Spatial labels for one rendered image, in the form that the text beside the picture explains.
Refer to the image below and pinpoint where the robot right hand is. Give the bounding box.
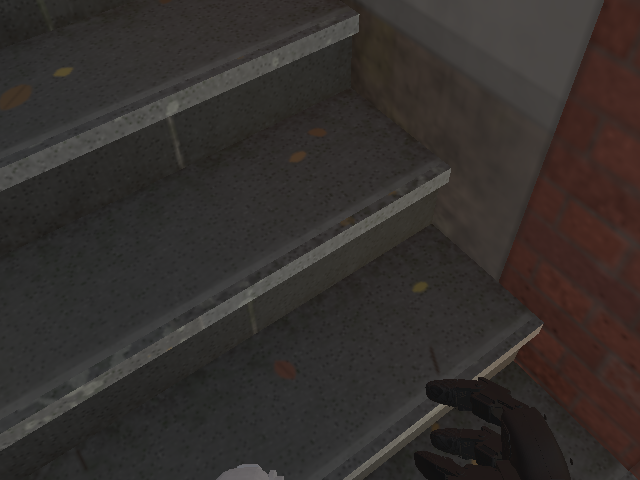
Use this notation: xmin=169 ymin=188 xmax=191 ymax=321
xmin=414 ymin=377 xmax=573 ymax=480

